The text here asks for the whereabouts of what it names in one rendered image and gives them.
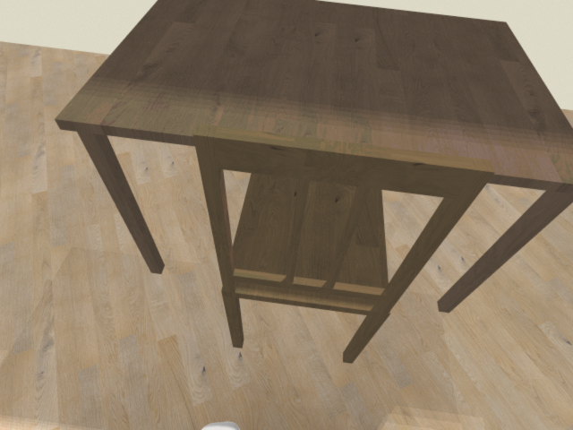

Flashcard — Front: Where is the table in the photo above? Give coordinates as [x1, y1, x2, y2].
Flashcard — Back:
[55, 0, 573, 313]

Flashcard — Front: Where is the chair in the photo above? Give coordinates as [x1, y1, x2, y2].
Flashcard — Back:
[193, 124, 495, 364]

